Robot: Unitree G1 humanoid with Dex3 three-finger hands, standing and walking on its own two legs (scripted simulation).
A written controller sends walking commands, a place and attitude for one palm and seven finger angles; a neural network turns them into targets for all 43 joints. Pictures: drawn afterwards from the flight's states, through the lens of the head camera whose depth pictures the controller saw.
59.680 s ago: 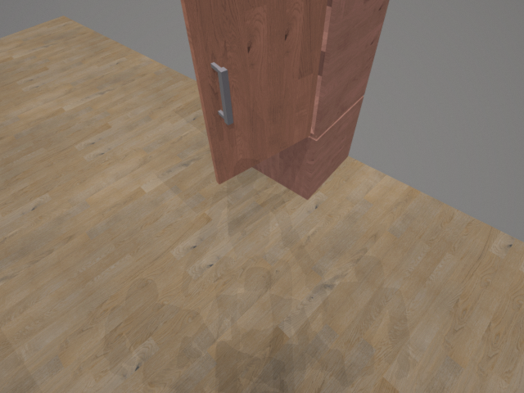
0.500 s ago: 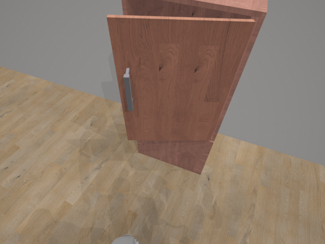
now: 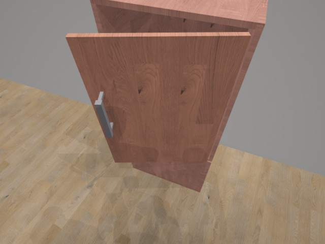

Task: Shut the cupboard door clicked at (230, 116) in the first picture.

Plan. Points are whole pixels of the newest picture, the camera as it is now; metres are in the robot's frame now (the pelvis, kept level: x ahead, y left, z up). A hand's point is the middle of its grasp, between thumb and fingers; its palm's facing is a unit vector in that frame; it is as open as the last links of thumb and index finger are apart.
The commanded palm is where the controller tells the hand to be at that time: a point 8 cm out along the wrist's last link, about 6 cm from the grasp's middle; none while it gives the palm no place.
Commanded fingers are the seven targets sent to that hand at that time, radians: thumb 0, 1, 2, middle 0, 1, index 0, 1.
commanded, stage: come to a stop and stand still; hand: left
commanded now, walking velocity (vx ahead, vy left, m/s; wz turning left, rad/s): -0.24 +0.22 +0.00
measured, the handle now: (105, 116) +0.47 +0.20 +0.02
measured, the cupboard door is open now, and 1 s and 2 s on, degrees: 22 22 22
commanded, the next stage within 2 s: look again from close up in 1.06 s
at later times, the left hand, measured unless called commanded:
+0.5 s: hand out of the picture -0.01 +0.24 -0.17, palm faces +0.07 -0.98 -0.21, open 7.4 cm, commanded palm none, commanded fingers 0.00 0.90 0.90 -0.20 -0.30 -0.20 -0.30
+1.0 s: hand out of the picture -0.10 +0.17 -0.17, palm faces +0.01 -0.99 -0.11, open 7.4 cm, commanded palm none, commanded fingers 0.00 0.90 0.90 -0.20 -0.30 -0.20 -0.30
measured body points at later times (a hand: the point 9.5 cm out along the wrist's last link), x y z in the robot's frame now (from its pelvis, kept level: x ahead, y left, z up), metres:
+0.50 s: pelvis -0.04 +0.04 +0.01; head -0.03 +0.06 +0.46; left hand -0.01 +0.29 -0.15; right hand +0.03 -0.20 -0.12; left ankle -0.03 +0.12 -0.73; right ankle -0.07 -0.10 -0.69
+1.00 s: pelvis -0.09 +0.02 +0.01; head -0.09 +0.04 +0.46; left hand -0.09 +0.22 -0.16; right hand -0.13 -0.21 -0.14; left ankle -0.03 +0.12 -0.73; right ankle -0.11 -0.09 -0.73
